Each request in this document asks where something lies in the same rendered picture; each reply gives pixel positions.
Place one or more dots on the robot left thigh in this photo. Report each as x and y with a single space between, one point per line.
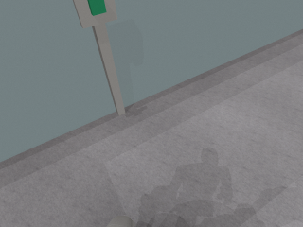
121 221

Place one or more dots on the button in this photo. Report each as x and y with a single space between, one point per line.
97 7

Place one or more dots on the panel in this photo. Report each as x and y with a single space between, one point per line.
97 22

